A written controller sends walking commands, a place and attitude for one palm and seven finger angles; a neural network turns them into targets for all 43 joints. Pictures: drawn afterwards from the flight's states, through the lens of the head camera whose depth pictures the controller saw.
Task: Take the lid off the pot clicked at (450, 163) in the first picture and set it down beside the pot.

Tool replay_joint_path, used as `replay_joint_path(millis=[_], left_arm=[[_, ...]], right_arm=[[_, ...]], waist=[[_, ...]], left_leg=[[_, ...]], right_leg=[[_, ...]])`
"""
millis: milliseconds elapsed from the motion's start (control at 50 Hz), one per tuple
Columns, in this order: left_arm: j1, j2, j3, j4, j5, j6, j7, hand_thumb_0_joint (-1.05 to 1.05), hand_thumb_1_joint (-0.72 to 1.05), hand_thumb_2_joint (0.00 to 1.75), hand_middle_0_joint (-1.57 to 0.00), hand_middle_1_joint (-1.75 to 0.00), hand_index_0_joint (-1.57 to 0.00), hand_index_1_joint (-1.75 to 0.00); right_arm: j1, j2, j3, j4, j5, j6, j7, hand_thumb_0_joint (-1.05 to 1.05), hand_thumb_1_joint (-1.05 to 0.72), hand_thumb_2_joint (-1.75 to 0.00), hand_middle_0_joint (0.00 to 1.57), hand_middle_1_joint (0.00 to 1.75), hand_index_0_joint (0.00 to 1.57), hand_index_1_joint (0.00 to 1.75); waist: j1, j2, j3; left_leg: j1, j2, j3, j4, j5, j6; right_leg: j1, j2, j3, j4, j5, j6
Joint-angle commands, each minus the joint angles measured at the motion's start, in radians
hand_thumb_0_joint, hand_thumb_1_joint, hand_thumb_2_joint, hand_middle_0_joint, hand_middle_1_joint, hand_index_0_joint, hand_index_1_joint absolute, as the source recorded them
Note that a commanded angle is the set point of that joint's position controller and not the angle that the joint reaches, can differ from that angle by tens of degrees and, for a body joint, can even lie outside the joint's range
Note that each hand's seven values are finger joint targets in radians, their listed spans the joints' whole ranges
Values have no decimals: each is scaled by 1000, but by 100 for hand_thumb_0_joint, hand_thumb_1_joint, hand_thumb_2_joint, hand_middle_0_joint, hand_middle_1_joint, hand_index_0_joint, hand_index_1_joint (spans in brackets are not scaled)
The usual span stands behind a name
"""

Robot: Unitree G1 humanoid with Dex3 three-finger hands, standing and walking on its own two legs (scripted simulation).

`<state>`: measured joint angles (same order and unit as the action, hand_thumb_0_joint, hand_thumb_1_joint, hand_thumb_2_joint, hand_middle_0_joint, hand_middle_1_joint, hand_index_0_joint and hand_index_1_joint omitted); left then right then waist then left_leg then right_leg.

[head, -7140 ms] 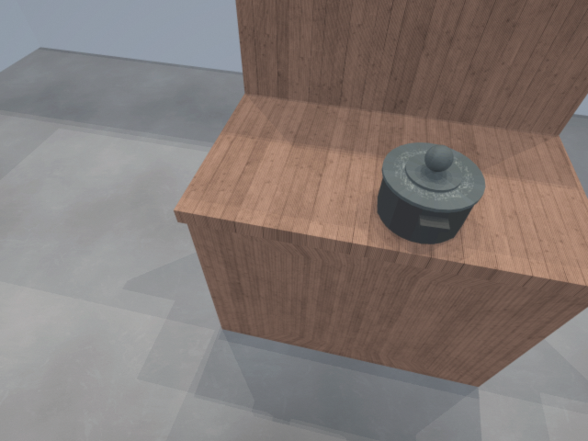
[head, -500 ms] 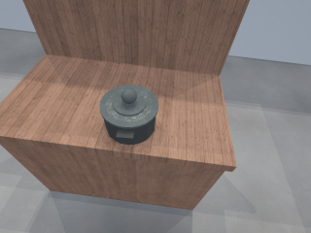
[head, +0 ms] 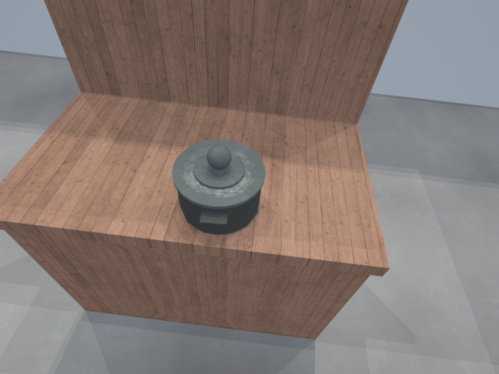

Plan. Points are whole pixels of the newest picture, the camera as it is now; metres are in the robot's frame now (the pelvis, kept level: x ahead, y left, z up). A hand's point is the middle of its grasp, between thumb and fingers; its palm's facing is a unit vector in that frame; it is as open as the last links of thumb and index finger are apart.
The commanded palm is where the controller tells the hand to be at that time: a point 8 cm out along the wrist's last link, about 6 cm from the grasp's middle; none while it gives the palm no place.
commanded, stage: look again from close up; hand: left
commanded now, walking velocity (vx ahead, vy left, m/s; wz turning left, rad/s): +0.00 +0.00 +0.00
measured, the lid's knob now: (219, 157) +0.50 +0.10 +0.05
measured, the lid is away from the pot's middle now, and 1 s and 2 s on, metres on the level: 0.00 0.00 0.00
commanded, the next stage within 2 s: lift the closed hand beside the body in 0.96 s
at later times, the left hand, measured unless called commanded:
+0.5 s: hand out of the picture -0.02 +0.15 -0.18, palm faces +0.02 -0.98 -0.19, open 7.3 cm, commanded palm none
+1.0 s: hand out of the picture -0.03 +0.13 -0.18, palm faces +0.04 -0.99 -0.16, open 7.4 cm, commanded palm none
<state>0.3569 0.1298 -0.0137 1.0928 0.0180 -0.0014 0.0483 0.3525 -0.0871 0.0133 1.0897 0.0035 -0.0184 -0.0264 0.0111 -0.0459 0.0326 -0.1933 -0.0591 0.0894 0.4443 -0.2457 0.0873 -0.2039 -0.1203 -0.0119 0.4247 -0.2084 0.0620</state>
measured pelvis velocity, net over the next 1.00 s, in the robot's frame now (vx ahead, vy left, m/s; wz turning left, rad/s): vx -0.01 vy -0.03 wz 0.01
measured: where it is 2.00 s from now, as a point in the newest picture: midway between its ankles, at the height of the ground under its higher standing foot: outside the picture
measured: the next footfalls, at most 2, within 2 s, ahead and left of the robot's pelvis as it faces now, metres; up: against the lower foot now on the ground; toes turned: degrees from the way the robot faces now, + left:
none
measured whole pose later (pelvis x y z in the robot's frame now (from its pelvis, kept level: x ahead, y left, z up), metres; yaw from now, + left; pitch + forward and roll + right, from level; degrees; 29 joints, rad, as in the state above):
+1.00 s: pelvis -0.01 -0.03 +0.00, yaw +0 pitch -2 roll -1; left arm 0.37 0.15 -0.01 1.06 0.02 -0.01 0.04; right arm 0.32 -0.12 -0.01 1.11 0.00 -0.01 -0.01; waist 0.01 -0.03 0.01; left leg -0.22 0.00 0.06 0.51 -0.26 0.04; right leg -0.21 -0.07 -0.04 0.46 -0.22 0.05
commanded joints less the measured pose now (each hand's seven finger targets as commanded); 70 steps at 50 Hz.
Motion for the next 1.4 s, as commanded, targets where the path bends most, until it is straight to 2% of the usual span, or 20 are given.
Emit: replay_joint_path(millis=[0,20,40,60,140,180,340,1020,1040,1060,1100,1120,1140,1160,1200,1240,1280,1320,1340,1380], left_arm=[[111,51,7,1,-1,-12,3,0,90,90,-20,-30,-20,-30],[62,115,-1,21,21,-19,27,0,90,90,-20,-30,-20,-30],[84,145,12,12,8,-27,16,0,90,90,-20,-30,-20,-30],[99,126,15,6,2,-29,16,0,90,90,-20,-30,-20,-30],[73,104,8,-18,5,-21,8,0,90,90,-20,-30,-20,-30],[77,93,7,-20,8,-23,6,0,90,90,-20,-30,-20,-30],[69,118,10,-52,8,-22,1,0,90,90,-20,-30,-20,-30],[84,94,22,-49,2,-23,-1,0,90,90,-20,-30,-20,-30],[-10,205,4,-87,0,-55,-6,0,90,90,-20,-30,-20,-30],[-544,264,-17,-1246,-169,-163,43,0,90,90,-24,-35,-24,-35],[-160,141,-46,-1021,-90,-51,131,0,90,90,-33,-44,-33,-44],[39,48,-65,-924,-84,-1,147,0,90,90,-38,-49,-38,-49],[153,39,-49,-842,-73,20,153,0,90,90,-42,-54,-42,-54],[135,-35,-106,-778,-55,14,137,0,90,90,-46,-59,-46,-59],[171,4,-51,-684,-24,-2,117,0,90,90,-55,-68,-55,-68],[334,98,88,-685,-23,-15,107,0,90,90,-64,-78,-64,-78],[384,184,180,-915,-28,-44,102,0,90,90,-73,-88,-73,-88],[356,194,186,-1058,-28,-51,103,0,90,90,-82,-97,-82,-97],[314,226,212,-1054,-25,-49,111,0,90,90,-86,-102,-86,-102],[217,164,162,-996,-29,-41,107,0,90,90,-95,-112,-95,-112]], right_arm=[[77,-93,-16,-30,4,-14,-9,0,-90,-90,20,30,20,30],[-24,-205,-22,-91,-3,-14,6,0,-90,-90,20,30,20,30],[-45,-170,-21,-92,-4,-21,9,0,-90,-90,20,30,20,30],[22,-155,-32,-85,-11,-32,1,0,-90,-90,20,30,20,30],[-33,-167,-39,-97,-11,-9,5,0,-90,-90,20,30,20,30],[-40,-164,-42,-97,-11,-8,6,0,-90,-90,20,30,20,30],[-45,-178,-45,-103,-10,-6,13,0,-90,-90,20,30,20,30],[1,-130,-40,-16,-4,-12,9,0,-90,-90,20,30,20,30],[-16,-200,-39,-87,-27,-18,19,0,-90,-90,20,30,20,30],[-164,-336,-34,-424,61,-176,23,0,-90,-90,20,30,20,30],[-132,-263,-38,-309,63,-282,-25,0,-90,-90,20,30,20,30],[-142,-234,-42,-301,73,-288,-16,0,-90,-90,20,30,20,30],[-158,-252,-51,-298,60,-285,-7,0,-90,-90,20,30,20,30],[-198,-246,-31,-315,37,-282,10,0,-90,-90,20,30,20,30],[-226,-258,-67,-371,28,-257,32,0,-90,-90,20,30,20,30],[-258,-257,-96,-418,30,-224,46,0,-90,-90,20,30,20,30],[-258,-254,-104,-480,17,-214,53,0,-90,-90,20,30,20,30],[-267,-243,-98,-535,19,-209,51,0,-90,-90,20,30,20,30],[-268,-247,-99,-542,21,-196,44,0,-90,-90,20,30,20,30],[-271,-246,-91,-565,25,-174,34,0,-90,-90,20,30,20,30]], waist=[[3,74,57],[-3,83,76],[13,94,-31],[-10,88,-112],[2,82,9],[-2,83,65],[-7,14,88],[-2,46,56],[-48,151,121],[-51,230,-152],[-51,237,-68],[-37,188,10],[-23,93,38],[-42,-10,115],[-25,-129,116],[35,-110,39],[64,-9,-98],[51,100,-126],[30,116,-96],[-13,76,26]], left_leg=[[-36,170,-175,-152,90,-28],[-110,182,-127,-31,167,-76],[-38,130,-134,6,366,-93],[-2,164,-160,-7,371,-94],[-118,165,-193,-67,-29,-52],[-146,154,-190,-78,-77,-53],[-117,146,-168,-86,-94,-50],[-81,152,-141,-87,-11,-53],[-83,63,-116,-124,128,-42],[-9,39,-170,-146,-74,-92],[-53,87,-160,-213,-215,-130],[-70,83,-184,-236,-206,-130],[-70,78,-180,-223,-203,-112],[-101,66,-182,-193,-179,-88],[-139,62,-151,-125,-76,-70],[-144,61,-122,-113,-20,-79],[-108,51,-105,-109,43,-88],[-70,48,-85,-100,68,-89],[-70,47,-76,-90,46,-89],[-102,41,-66,-69,2,-84]], right_leg=[[-29,-9,14,-33,44,-64],[-37,2,4,5,7,-64],[14,-8,5,46,239,-95],[45,-10,-10,88,121,-99],[-28,8,-5,54,-19,-90],[-57,8,10,43,-18,-92],[-78,15,29,5,-21,-86],[-30,13,22,-37,20,-77],[-64,100,-7,79,43,-111],[-69,122,-11,77,-47,-83],[-63,123,-39,65,-82,-114],[-54,125,-56,39,-76,-111],[-46,128,-59,1,-70,-102],[-52,119,-80,-23,-83,-93],[-73,116,-86,-41,-106,-82],[-6,116,-86,-36,-102,-88],[73,116,-80,-1,-59,-93],[72,117,-66,2,-24,-94],[43,119,-62,-15,-29,-91],[-49,122,-59,-40,-51,-85]])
